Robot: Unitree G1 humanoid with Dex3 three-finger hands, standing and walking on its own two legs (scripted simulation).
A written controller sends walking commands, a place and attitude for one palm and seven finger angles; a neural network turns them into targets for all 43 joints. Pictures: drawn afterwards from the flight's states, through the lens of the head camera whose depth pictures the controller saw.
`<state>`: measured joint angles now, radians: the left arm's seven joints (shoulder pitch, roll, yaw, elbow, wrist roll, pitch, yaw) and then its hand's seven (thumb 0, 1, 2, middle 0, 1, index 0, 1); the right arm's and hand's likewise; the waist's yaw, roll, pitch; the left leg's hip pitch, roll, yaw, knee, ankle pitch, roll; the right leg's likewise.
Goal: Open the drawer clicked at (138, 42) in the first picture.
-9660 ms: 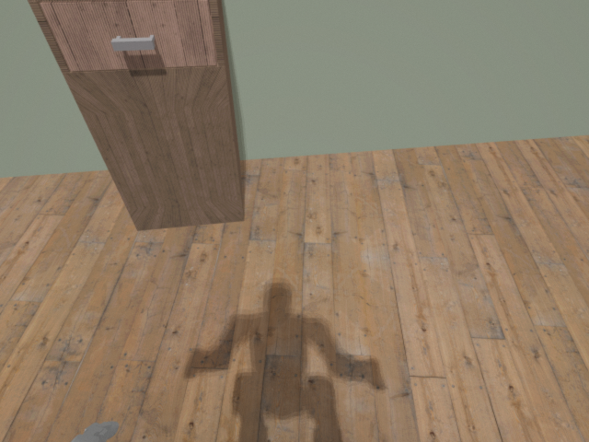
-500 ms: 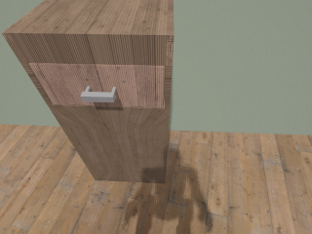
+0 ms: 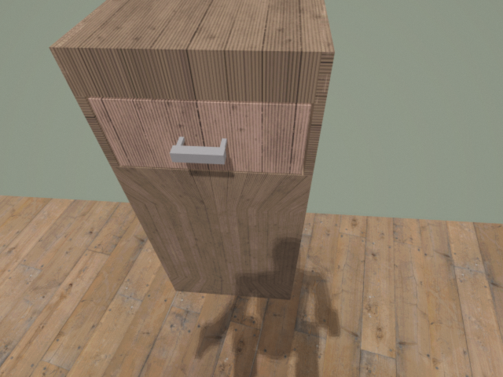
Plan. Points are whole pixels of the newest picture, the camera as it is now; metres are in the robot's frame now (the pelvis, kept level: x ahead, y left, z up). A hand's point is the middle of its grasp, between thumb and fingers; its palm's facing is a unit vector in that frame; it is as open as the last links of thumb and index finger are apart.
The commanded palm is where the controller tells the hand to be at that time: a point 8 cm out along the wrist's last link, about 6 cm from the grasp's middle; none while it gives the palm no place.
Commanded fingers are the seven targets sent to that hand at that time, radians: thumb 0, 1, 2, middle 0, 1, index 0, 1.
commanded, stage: come to a stop and stand still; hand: left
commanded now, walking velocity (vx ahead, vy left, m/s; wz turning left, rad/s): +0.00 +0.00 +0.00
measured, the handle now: (200, 148) +0.52 +0.15 +0.07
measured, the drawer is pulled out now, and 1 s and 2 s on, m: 0.00 0.00 0.00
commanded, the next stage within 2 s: look again from close up in 0.32 s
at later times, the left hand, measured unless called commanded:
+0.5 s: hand out of the picture +0.03 +0.17 -0.15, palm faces -0.03 -0.98 -0.22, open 7.3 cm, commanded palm none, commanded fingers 0.00 0.90 0.90 -0.20 -0.30 -0.20 -0.30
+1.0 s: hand out of the picture -0.01 +0.10 -0.16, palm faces +0.00 -0.98 -0.19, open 7.3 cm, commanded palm +0.10 +0.15 -0.05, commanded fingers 0.00 0.85 0.88 -0.20 -0.33 -0.20 -0.33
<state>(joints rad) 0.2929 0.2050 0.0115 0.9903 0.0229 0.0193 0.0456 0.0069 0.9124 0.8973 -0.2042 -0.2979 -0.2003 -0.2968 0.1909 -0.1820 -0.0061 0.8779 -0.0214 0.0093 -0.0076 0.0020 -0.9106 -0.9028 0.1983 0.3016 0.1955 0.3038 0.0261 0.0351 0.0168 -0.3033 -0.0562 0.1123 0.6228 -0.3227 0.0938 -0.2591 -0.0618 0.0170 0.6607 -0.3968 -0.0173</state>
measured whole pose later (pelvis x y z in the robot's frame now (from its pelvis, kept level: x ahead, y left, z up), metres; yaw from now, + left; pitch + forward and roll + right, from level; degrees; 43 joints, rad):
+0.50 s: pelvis +0.00 -0.01 +0.02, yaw -1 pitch +0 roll +1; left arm 0.26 0.17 -0.02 1.05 0.01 0.01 0.03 0.01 0.92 0.90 -0.20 -0.30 -0.20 -0.30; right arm 0.31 -0.20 0.01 1.07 -0.02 -0.01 -0.02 0.00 -0.91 -0.90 0.20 0.30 0.20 0.30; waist -0.01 0.00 0.02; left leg -0.20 -0.05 0.12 0.41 -0.21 0.07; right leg -0.18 -0.05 0.03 0.48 -0.29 0.03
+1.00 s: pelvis +0.00 -0.06 +0.02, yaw +0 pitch -1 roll +1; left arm 0.31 0.12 -0.03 1.12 0.02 -0.02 0.04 0.01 0.91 0.90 -0.20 -0.30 -0.20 -0.30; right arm 0.25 -0.17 0.01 1.12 -0.01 -0.01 -0.02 0.00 -0.92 -0.90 0.20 0.30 0.20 0.30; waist 0.00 0.01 0.01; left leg -0.20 0.02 0.08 0.42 -0.21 0.00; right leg -0.15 0.02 -0.01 0.44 -0.29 -0.04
